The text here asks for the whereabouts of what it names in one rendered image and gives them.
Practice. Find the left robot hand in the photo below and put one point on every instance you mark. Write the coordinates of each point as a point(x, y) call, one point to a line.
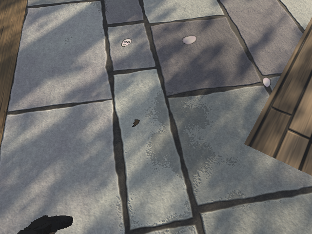
point(46, 225)

